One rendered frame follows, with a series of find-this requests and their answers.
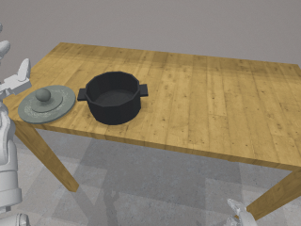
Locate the pot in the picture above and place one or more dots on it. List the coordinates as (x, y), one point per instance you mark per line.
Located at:
(113, 98)

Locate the right robot hand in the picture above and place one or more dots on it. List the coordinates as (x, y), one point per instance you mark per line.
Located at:
(245, 218)

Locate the left robot hand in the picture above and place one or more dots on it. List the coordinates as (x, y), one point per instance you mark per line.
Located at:
(16, 83)

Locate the left robot upper arm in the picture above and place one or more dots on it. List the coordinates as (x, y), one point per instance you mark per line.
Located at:
(15, 220)

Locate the lid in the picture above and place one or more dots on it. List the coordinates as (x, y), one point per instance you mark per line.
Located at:
(33, 111)

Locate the table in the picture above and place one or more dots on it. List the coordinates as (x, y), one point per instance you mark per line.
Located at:
(240, 110)

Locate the left robot forearm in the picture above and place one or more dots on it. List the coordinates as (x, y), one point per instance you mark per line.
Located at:
(10, 193)

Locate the knob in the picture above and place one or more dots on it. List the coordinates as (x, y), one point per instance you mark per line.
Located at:
(43, 94)

